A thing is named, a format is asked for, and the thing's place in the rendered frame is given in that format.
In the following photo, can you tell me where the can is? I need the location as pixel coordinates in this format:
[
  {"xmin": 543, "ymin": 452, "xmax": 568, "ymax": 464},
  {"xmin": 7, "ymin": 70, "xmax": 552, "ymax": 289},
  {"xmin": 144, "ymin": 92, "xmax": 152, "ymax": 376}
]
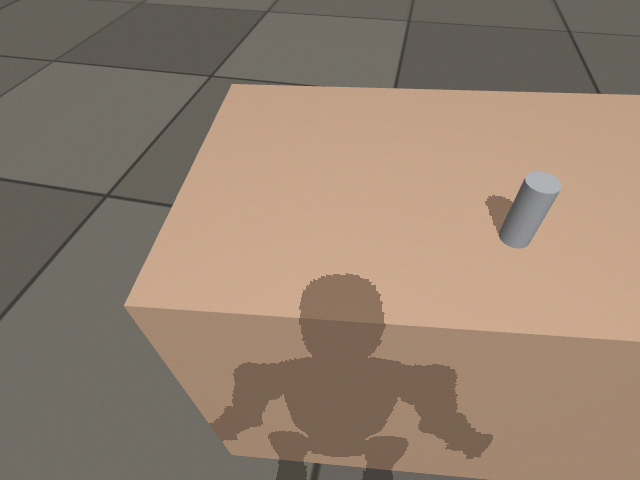
[{"xmin": 499, "ymin": 172, "xmax": 562, "ymax": 249}]

